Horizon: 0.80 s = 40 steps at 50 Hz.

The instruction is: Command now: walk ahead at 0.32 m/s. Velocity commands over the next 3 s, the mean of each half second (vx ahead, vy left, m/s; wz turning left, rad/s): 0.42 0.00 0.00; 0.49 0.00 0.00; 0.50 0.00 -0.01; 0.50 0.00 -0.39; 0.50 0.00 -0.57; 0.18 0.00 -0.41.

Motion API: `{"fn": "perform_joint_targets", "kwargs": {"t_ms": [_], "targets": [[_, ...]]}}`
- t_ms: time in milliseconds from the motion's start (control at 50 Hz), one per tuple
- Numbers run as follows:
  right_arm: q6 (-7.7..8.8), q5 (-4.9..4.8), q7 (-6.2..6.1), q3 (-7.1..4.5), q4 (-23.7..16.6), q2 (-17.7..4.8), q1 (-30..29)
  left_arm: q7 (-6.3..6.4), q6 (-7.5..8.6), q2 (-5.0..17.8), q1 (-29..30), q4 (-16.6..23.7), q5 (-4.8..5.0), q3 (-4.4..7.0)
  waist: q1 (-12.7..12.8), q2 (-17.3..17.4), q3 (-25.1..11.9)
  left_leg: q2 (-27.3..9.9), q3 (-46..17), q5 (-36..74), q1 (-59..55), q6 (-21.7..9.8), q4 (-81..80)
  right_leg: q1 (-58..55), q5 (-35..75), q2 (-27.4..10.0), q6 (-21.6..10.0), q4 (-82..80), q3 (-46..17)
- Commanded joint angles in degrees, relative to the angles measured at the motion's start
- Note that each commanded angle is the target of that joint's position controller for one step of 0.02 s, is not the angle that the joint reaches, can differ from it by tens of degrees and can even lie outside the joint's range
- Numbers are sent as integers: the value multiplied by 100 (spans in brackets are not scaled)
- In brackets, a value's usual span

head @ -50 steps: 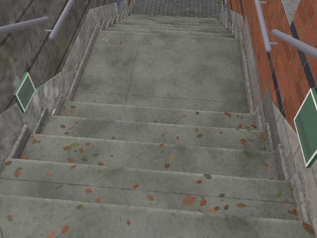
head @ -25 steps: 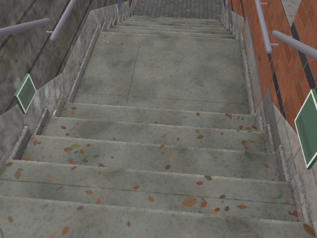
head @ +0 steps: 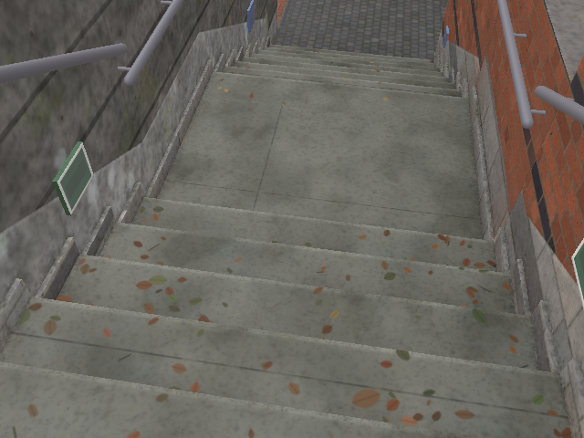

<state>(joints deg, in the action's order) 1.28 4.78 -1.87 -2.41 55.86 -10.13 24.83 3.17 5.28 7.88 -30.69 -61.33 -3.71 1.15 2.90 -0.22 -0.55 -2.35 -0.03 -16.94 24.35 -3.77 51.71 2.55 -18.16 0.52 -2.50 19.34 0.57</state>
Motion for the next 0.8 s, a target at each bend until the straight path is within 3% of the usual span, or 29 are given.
{"fn": "perform_joint_targets", "kwargs": {"t_ms": [20, 60, 80, 120, 140, 160, 180, 220, 240, 260, 300, 320, 340, 360, 400, 460, 480, 500, 520, 540, 560, 580, 600, 620, 660, 700, 720, 760, 800], "targets": [[126, 63, 68, 12, -737, -33, -487, 44, 127, 454, -420, 138, 79, -30, 98, -581, 1018, -114, 253, -1, 192, 12, -51, 1259, -780, -1313, -942, -464, -860], [190, 39, 150, 28, -815, -47, -82, -72, 169, 864, -58, 254, 130, 54, -241, -442, 1063, 104, 527, -171, -1041, -38, -671, 2350, -1312, -1199, -906, -15, -672], [192, 6, 105, 94, -785, 66, -176, -86, 273, 753, -356, 17, -76, 13, -74, -444, 1114, -569, -537, 1606, -146, -60, -1383, 1404, -894, -1389, -629, 699, -934], [315, 94, 29, 36, -1058, -303, -1264, 148, 280, 200, -2059, -307, 159, -95, 1017, -173, 708, -490, -319, 1951, 2189, 190, -2353, -1205, -1150, -1427, -961, 2076, -1549], [524, -96, -13, -28, -1387, -474, -2116, 205, 224, -75, -3314, -715, 80, -155, 1399, 456, 529, -518, -419, 686, 2512, -106, -2222, -1480, -936, -683, -663, 2795, -982], [651, -105, 4, -15, -1405, -455, -2391, 206, 146, -52, -3430, -782, -25, -151, 1339, 302, 578, -626, -535, 790, 2022, -429, -2123, -750, -802, -393, -399, 3188, -692], [767, -36, -23, -87, -1174, -597, -1792, 171, 119, 129, -2471, -276, 75, -110, 719, 384, 389, -741, -633, 1441, 638, -782, -2286, 619, -871, -65, -189, 3764, -359], [760, -144, -78, -188, -288, -833, 1227, -47, 200, 277, 1099, 1152, -22, -165, -1703, 992, -212, -1816, -2100, -611, -3614, -1177, -2743, 4858, -1157, -192, -50, 5598, -391], [784, -99, -45, -148, -261, -839, 1138, -102, 265, 334, 1829, 1492, 38, -156, -1663, 373, 159, -1855, -1965, 83, -3501, -913, -2164, 5344, -759, -232, -114, 5708, -794], [776, -21, -19, -105, -283, -691, 726, -189, 294, 108, 1520, 1428, -23, -208, -1225, 373, 196, -1616, -1503, 374, -3366, -642, -1831, 5416, -150, -468, -211, 5070, -888], [710, -185, 36, 23, -613, -247, -166, -64, 313, 330, 1217, 1177, -228, -80, -763, 549, 547, -1308, -1188, -149, -2119, -584, -2179, 4667, 446, -594, -271, 4108, -439], [756, -237, -114, 192, -948, 212, -573, -16, 333, 204, 1099, 996, -433, -151, -744, 235, 737, -829, -567, -373, -1511, -421, -1565, 4424, 2542, -682, -156, 2344, -481], [707, -217, -158, 170, -1094, 8, -852, 40, 319, 268, 795, 740, -396, -98, -521, 287, 619, -501, -195, -604, -770, -407, -1443, 3369, 2683, -373, -9, 1800, -65], [748, -41, -84, 129, -1112, -163, -1029, -13, 322, -24, 155, 382, -289, -133, -355, -56, 620, -103, 553, -1006, 1064, -316, -1181, 1631, 4653, -8, 137, 1369, 447], [764, 86, 188, 207, -1269, -362, -1523, -226, 124, -149, -563, 110, -429, -94, 309, 227, 772, -218, 536, -1872, 3106, -383, -1260, -476, 4590, 70, 317, 2258, 507], [604, -263, 288, 223, -1327, -502, -2036, -306, -19, 738, -1298, -99, -424, 135, 1023, -535, 1044, -407, -220, -2406, 1453, -386, 309, -262, 3182, -549, -44, 305, 44], [535, -285, 313, 73, -1194, -847, -1991, -312, 10, 870, -2428, -501, -390, 243, 1484, -1137, 438, 142, -167, -2474, 22, -341, 2665, -399, 3125, -542, -427, -691, 20], [604, -92, 408, 32, -1097, -605, -1744, -287, 103, 756, -2961, -588, -621, 202, 1608, -1440, 70, 907, -622, -2301, 956, -408, 4697, -1536, 2465, -510, -763, 461, -305], [683, -18, 446, 131, -792, 330, 116, -357, 193, 1410, -2090, 4, -358, 205, 229, -1087, -1050, 951, -1520, -1399, 1855, -299, 4377, -2780, 5496, -1481, -1618, 1478, -2110], [724, -23, 418, 81, -924, -73, 100, -521, 208, 1788, -1520, 135, -148, 361, 169, -667, -616, 947, -1357, -1473, 2934, -57, 4990, -2796, 6252, -1844, -2303, 1476, -2764], [768, -72, 474, -11, -1387, -655, -560, -586, 286, 1977, -417, 457, 44, 487, 392, -1589, -161, 429, -1434, -1333, 5511, 169, 5341, -3075, 1765, -2563, -2600, 1122, -4342], [715, -76, 414, -49, -1110, -792, -722, -582, 227, 1073, -524, 224, -11, 227, 466, 36, 220, -23, -1580, -510, 6012, 185, 4923, -2204, 126, -2346, -2317, 922, -4476], [594, -85, 327, 5, -788, -811, -681, -664, 189, 83, -56, 352, -90, -126, 186, 1240, 409, -481, -1445, 1264, 4493, 239, 2931, 23, 1124, -1986, -2142, 799, -3252], [459, -29, 311, 59, -761, -593, -717, -644, 180, -142, -17, 303, -245, -258, -90, 392, 685, -869, -1212, 1602, 3632, 254, 2250, 1489, 1841, -1851, -2304, 607, -3136], [290, 163, 351, 289, -739, -15, -973, -516, 214, 178, -243, 111, -19, -309, -69, -386, 168, -930, -516, 1571, 2393, 286, 1766, 2554, 781, -1109, -1973, 537, -2284], [366, 215, 509, 349, -686, -265, -900, -469, 271, 452, -306, 97, -75, -392, -75, 36, 15, -679, -237, 2189, 2085, 275, 1678, 2856, 1081, -948, -1783, 1223, -1854], [404, 359, 548, 396, -772, -290, -1393, -205, 348, 104, -900, -65, -21, -470, 452, 134, 45, -908, -592, 3921, 3318, 309, 193, 1319, 369, -731, -1427, 1770, -1595], [436, 155, 495, 447, -870, -321, -2088, -28, 364, 93, -1186, -59, 68, -572, 727, 134, 271, -793, -223, 5185, 2782, 305, -1745, 1781, -404, -519, -1228, 2314, -1315], [297, 13, 549, 450, -1052, -341, -2037, -392, 252, 664, -537, 109, -189, -466, 273, -427, 562, -327, 317, 4722, -136, 260, -1100, 4491, -1418, -389, -1189, 1680, -1084]]}}
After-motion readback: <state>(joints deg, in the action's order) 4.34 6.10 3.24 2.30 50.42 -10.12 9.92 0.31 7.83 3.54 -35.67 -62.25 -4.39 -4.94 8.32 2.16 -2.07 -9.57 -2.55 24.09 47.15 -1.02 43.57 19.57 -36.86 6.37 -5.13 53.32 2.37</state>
